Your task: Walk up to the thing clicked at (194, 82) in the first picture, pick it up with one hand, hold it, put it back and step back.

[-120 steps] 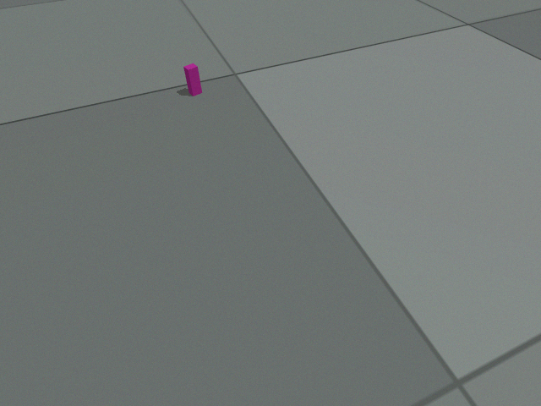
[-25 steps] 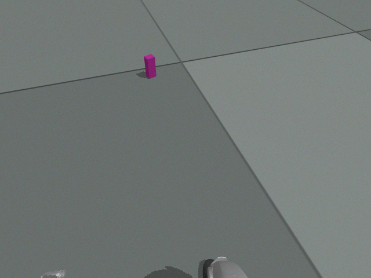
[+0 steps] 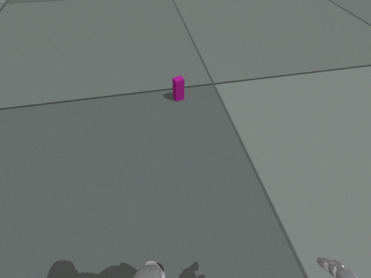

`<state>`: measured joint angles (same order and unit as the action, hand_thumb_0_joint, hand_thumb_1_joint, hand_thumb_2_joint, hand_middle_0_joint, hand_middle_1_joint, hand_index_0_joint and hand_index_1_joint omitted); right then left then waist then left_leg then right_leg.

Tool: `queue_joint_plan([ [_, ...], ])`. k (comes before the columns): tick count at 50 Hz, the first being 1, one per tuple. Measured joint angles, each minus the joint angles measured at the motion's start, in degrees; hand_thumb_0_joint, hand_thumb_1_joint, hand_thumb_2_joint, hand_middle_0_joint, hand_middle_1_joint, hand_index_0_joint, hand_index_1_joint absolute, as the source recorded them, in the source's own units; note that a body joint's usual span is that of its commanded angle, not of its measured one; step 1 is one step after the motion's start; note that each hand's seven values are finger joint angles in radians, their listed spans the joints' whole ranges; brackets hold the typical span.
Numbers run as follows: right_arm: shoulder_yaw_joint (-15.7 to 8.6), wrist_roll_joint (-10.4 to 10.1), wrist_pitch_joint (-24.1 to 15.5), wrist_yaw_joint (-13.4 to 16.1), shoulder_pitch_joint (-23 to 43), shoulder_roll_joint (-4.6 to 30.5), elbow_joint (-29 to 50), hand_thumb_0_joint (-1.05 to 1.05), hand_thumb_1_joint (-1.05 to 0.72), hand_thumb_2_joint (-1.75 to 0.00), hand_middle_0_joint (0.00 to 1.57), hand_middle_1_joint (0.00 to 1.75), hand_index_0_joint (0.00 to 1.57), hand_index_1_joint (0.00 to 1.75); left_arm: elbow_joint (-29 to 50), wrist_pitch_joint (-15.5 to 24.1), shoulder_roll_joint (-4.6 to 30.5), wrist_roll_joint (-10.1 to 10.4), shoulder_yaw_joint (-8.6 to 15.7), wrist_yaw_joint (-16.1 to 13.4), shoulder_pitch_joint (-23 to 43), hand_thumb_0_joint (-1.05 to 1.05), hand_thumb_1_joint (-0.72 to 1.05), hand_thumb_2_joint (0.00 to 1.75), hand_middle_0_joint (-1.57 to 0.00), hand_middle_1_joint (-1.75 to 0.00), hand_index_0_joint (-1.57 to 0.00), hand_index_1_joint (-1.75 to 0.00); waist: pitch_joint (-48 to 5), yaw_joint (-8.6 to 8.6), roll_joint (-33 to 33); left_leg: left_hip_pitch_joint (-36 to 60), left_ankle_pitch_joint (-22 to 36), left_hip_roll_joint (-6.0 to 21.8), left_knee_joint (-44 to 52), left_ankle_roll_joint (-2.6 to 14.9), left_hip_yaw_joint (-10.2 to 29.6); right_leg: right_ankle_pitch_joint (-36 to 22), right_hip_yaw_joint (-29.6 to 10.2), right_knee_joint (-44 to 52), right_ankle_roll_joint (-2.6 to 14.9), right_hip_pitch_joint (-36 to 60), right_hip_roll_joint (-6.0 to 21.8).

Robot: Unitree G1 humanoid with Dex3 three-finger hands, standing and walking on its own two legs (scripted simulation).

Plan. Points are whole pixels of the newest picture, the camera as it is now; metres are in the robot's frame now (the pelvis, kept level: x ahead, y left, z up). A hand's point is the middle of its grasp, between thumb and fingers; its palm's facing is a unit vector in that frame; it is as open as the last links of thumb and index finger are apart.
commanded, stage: walk up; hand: left
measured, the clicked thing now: (178, 89) +1.55 +0.13 -0.67
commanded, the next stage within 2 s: none
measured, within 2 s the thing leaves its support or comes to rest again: neither
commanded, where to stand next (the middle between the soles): +1.21 -0.08 m, yaw +0 degrees
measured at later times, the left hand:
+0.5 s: hand (116, 173) +0.43 +0.24 -0.13, palm faces -0.11 -0.92 -0.37, open 7.4 cm
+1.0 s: hand (130, 147) +0.53 +0.23 -0.14, palm faces +0.02 -0.93 -0.37, open 7.4 cm
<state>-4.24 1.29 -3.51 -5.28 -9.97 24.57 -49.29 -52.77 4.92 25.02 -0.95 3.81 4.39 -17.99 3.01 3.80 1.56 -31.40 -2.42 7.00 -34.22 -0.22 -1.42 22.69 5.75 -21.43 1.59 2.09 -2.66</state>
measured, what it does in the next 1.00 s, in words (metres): walks ahead: left foot, then right foot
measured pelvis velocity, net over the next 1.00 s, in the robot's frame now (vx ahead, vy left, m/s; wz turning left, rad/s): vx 0.52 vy -0.05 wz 0.01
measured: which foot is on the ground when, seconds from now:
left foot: up 0.00-0.02, down 0.04-0.54, up 0.56-1.00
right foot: down 0.00-0.08, up 0.10-0.48, down 0.50-1.00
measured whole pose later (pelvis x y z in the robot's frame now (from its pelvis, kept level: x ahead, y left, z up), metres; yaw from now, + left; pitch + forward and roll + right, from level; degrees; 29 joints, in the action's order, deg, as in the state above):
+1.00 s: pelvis +0.52 -0.05 +0.00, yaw +1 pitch -2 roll -2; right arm -3.6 1.6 -1.9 -4.6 -14.7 23.6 -51.4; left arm -50.3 4.8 23.7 -1.1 3.6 2.8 -21.1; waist 4.4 2.8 1.8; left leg -26.8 -6.7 4.7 -34.3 0.7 -0.6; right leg 21.9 7.5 -24.0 2.1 0.0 -2.3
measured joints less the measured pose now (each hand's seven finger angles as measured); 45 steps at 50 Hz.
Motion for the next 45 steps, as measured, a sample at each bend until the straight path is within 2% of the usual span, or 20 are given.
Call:
queue_joint_plan([
  [2,0.1,0.3,-0.2,0.0,0.0,-0.5,-0.2,0.01,-0.91,-0.9,0.2,0.3,0.2,0.29,-0.1,-0.3,1.1,0.1,0.2,-0.3,-1.2,0.01,0.9,0.9,-0.21,-0.3,-0.2,-0.3,-0.6,0.8,-1.2,3.0,-0.1,-1.3,2.8,0.79,-1.1,4.0,-0.3,-2.2,-0.87,1.5,0.6],
  [4,0.1,1.1,-0.9,0.5,0.8,-2.4,-0.4,0.01,-0.91,-0.9,0.2,0.3,0.2,0.29,-0.7,-1.3,2.2,0.3,0.6,-1.2,-0.9,0.01,0.9,0.9,-0.2,-0.3,-0.2,-0.3,0.6,0.42,-5.5,3.9,-4.5,-4.5,-0.5,1.4,-3.1,7.6,-1.0,-11.5,-0.14,-0.4,4.6],
  [5,0.3,1.6,-1.4,0.6,0.9,-2.6,0.3,0.01,-0.91,-0.9,0.2,0.3,0.2,0.29,-0.7,-1.8,1.7,0.7,0.5,-1.7,-0.7,0.01,0.91,0.9,-0.2,-0.3,-0.2,-0.3,1.2,0.1,-5.8,4.1,-6.8,-4.8,-2.5,1.64,-3.6,7.3,-2.9,-20.3,0.32,-3.7,4.7],
  [7,0.4,1.0,-2.1,1.1,0.7,-3.0,1.5,0.0,-0.91,-0.9,0.2,0.3,0.2,0.29,-0.5,-2.3,0.1,1.1,-0.5,-2.3,-0.5,0.01,0.91,0.9,-0.2,-0.3,-0.2,-0.3,2.0,-1.07,-4.3,6.0,-9.8,-4.1,-3.7,2.05,-3.4,6.3,-6.2,-36.1,1.31,-11.0,1.9],
  [8,0.5,0.5,-2.2,1.4,0.2,-3.4,1.7,0.0,-0.91,-0.9,0.2,0.3,0.2,0.3,-0.6,-2.2,-0.3,1.2,-1.2,-2.3,-0.5,0.01,0.91,0.9,-0.2,-0.3,-0.2,-0.3,2.1,-1.63,-4.0,8.0,-10.4,-3.8,-2.5,1.97,-3.6,4.7,-7.3,-41.1,1.42,-14.4,1.2],
  [10,1.1,-0.3,-2.2,2.1,-1.5,-4.1,2.0,0.0,-0.91,-0.9,0.2,0.3,0.2,0.3,-0.5,-2.0,-0.6,1.5,-1.9,-2.0,-0.1,0.01,0.91,0.9,-0.2,-0.3,-0.2,-0.3,1.8,-2.64,-4.3,12.6,-10.7,-4.1,1.2,1.64,-4.1,1.0,-9.1,-44.9,1.24,-20.2,1.3],
  [15,1.8,-1.1,-2.3,2.7,-7.0,-4.1,0.9,0.0,-0.9,-0.9,0.2,0.3,0.2,0.3,2.2,-1.8,-0.4,1.6,-1.7,-0.8,2.3,0.01,0.91,0.9,-0.2,-0.3,-0.2,-0.3,1.4,-3.84,-4.9,22.2,-12.4,-5.2,7.8,1.3,-4.5,-4.9,-10.1,-40.0,-0.3,-30.5,5.2],
  [18,1.8,-1.1,-2.3,2.6,-9.3,-3.6,0.1,0.01,-0.9,-0.9,0.2,0.3,0.2,0.3,3.3,-2.2,-0.2,1.0,-1.3,0.2,4.1,0.01,0.91,0.9,-0.2,-0.3,-0.2,-0.3,1.3,-4.05,-5.1,26.7,-14.1,-5.5,10.2,0.69,-5.1,-8.7,-8.2,-30.5,-1.11,-33.3,7.7],
  [20,1.6,-1.1,-2.2,2.5,-10.1,-2.9,-0.1,0.01,-0.9,-0.9,0.2,0.3,0.2,0.3,3.6,-2.4,-0.2,0.6,-1.0,0.8,5.5,0.01,0.91,0.9,-0.2,-0.3,-0.2,-0.3,1.5,-4.54,-4.9,29.0,-15.7,-5.6,10.9,-0.03,-5.3,-12.6,-6.7,-22.5,-1.01,-33.3,8.6],
  [23,1.3,-1.0,-1.7,2.5,-10.8,-1.5,-0.4,0.01,-0.9,-0.9,0.2,0.3,0.2,0.3,3.5,-2.3,-0.4,0.4,-0.7,1.4,6.9,0.01,0.91,0.9,-0.2,-0.3,-0.2,-0.3,1.3,-5.44,-4.1,31.5,-19.5,-5.4,9.5,-1.33,-5.5,-17.1,-5.6,-14.6,-0.27,-31.3,8.5],
  [25,0.9,-0.9,-1.3,2.8,-11.6,-0.6,-0.6,0.01,-0.9,-0.9,0.2,0.3,0.2,0.3,3.1,-2.2,-0.7,0.2,-0.5,1.5,7.1,0.01,0.91,0.9,-0.2,-0.3,-0.2,-0.3,0.2,-5.93,-3.2,32.6,-23.2,-4.8,7.0,-2.33,-5.4,-17.7,-4.5,-12.3,0.24,-28.6,7.8],
  [26,0.6,-0.9,-1.0,3.0,-11.5,0.1,-1.0,0.01,-0.9,-0.9,0.2,0.3,0.2,0.3,2.7,-2.1,-1.4,0.1,-0.2,1.3,7.5,0.01,0.91,0.9,-0.2,-0.3,-0.2,-0.3,0.0,-5.82,-1.4,32.6,-25.4,-3.2,4.4,-2.32,-5.2,-16.1,-3.7,-13.4,-0.03,-28.0,6.5],
  [27,0.3,-0.8,-0.6,3.3,-11.0,0.7,-1.5,0.01,-0.9,-0.9,0.2,0.3,0.2,0.3,2.5,-1.8,-2.3,0.0,-0.2,1.1,8.2,0.01,0.91,0.9,-0.2,-0.3,-0.2,-0.3,0.4,-5.78,0.9,31.5,-26.8,-1.1,-0.2,-1.31,-4.3,-14.1,-2.4,-15.0,0.08,-27.4,5.0],
  [28,0.2,-0.8,-0.3,3.6,-10.6,0.6,-1.8,0.01,-0.9,-0.9,0.2,0.3,0.2,0.3,2.9,-1.3,-2.7,-0.2,-0.2,0.9,8.5,0.01,0.91,0.9,-0.2,-0.3,-0.2,-0.3,0.8,-5.65,1.7,29.0,-26.3,-0.5,-7.3,-0.07,-2.6,-12.1,-1.6,-16.7,0.31,-27.1,4.4],
  [31,1.2,-1.0,0.5,3.6,-9.1,-0.2,-2.5,0.01,-0.91,-0.9,0.2,0.3,0.2,0.29,4.1,-0.1,-3.4,0.6,-0.6,0.1,8.0,0.01,0.91,0.9,-0.2,-0.3,-0.2,-0.3,1.4,-3.81,0.6,19.7,-24.4,-4.4,-27.4,1.28,0.4,-9.4,-2.1,-16.6,0.99,-24.0,5.0],
  [33,1.6,-1.6,0.6,3.3,-7.9,-0.2,-2.7,0.01,-0.91,-0.9,0.2,0.3,0.2,0.29,4.0,0.0,-4.0,0.8,-1.0,-0.5,6.5,0.0,0.91,0.9,-0.2,-0.3,-0.2,-0.3,1.3,-3.01,0.7,14.1,-20.4,-5.4,-32.3,1.91,1.4,-10.0,-2.1,-12.4,1.08,-20.2,4.7],
  [36,1.6,-1.6,0.5,2.6,-6.7,-0.1,-1.5,0.01,-0.91,-0.9,0.2,0.3,0.2,0.29,3.1,0.1,-4.0,0.9,-1.2,-1.1,3.8,0.0,0.9,0.9,-0.21,-0.3,-0.2,-0.3,0.9,-2.39,1.2,7.6,-14.8,-4.7,-29.9,2.12,2.9,-10.7,-1.9,-6.6,1.42,-15.3,3.5],
  [40,0.9,-1.1,0.9,1.8,-6.0,0.3,-0.9,0.01,-0.91,-0.9,0.2,0.3,0.2,0.29,2.2,0.2,-3.5,0.6,-1.1,-1.3,0.7,0.0,0.9,0.9,-0.21,-0.3,-0.2,-0.3,0.7,-2.33,2.2,1.9,-9.1,-3.6,-23.5,0.76,5.2,-9.9,-0.8,-2.2,1.86,-10.2,1.5],
  [45,0.4,-0.1,2.1,1.0,-5.8,0.2,-2.0,0.01,-0.91,-0.9,0.2,0.3,0.2,0.29,2.4,0.3,-2.7,-0.1,-0.5,-1.4,-2.0,0.01,0.9,0.9,-0.21,-0.3,-0.2,-0.3,0.6,-1.66,2.0,0.5,-5.8,-2.6,-11.0,-0.48,4.0,-7.0,0.7,0.3,1.62,-5.4,0.2],
])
